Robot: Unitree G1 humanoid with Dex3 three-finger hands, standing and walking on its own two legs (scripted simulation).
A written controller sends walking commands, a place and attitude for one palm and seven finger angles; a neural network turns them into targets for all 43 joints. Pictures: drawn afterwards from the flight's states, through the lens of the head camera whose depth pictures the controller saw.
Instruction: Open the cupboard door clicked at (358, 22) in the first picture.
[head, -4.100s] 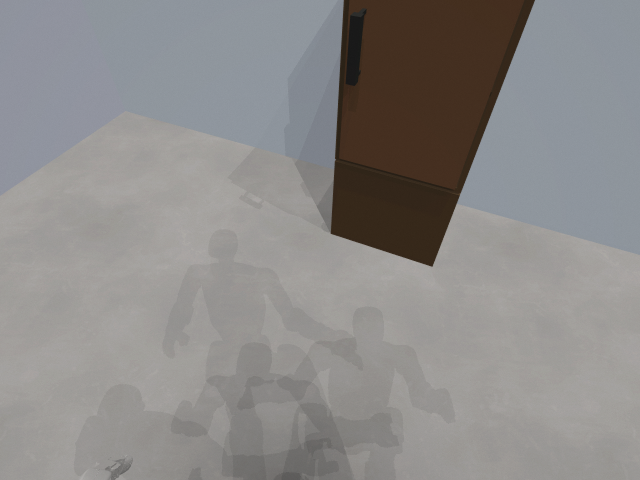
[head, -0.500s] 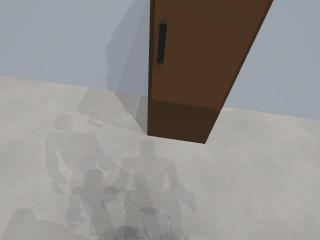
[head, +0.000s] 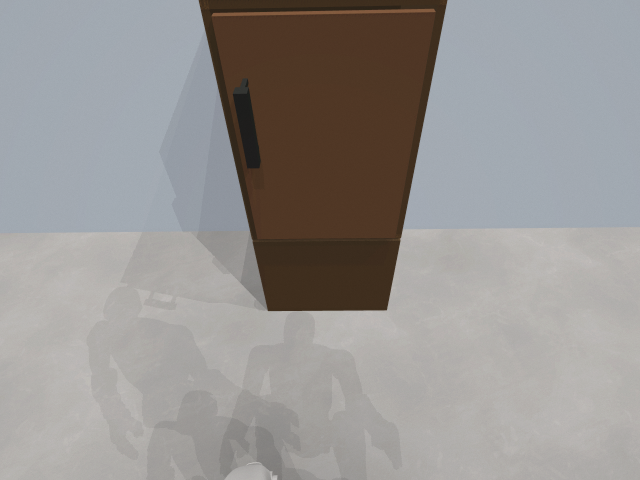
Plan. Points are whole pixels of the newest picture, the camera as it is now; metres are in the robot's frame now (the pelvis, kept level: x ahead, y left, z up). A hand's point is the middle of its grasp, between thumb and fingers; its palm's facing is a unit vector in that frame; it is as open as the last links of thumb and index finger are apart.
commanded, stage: take the last steps up to it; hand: left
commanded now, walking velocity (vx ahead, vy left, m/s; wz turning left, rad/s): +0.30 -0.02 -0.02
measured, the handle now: (249, 124) +0.78 +0.19 +0.04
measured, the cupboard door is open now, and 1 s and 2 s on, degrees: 0 0 0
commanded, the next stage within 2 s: come to a stop and stand still in 0.46 s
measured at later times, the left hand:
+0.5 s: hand (200, 450) +0.20 +0.20 -0.17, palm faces -0.01 -0.98 -0.20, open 7.3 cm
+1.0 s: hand (220, 410) +0.26 +0.18 -0.16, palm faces +0.06 -0.96 -0.28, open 7.3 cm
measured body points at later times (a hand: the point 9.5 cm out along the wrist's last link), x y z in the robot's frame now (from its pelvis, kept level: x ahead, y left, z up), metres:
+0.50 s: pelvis +0.16 +0.02 +0.00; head +0.17 +0.02 +0.45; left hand +0.20 +0.26 -0.15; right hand +0.12 -0.20 -0.16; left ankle +0.13 +0.13 -0.74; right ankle +0.22 -0.12 -0.70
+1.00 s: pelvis +0.19 -0.01 +0.00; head +0.23 -0.04 +0.45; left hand +0.26 +0.23 -0.14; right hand +0.28 -0.26 -0.16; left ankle +0.19 +0.14 -0.67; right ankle +0.26 -0.12 -0.74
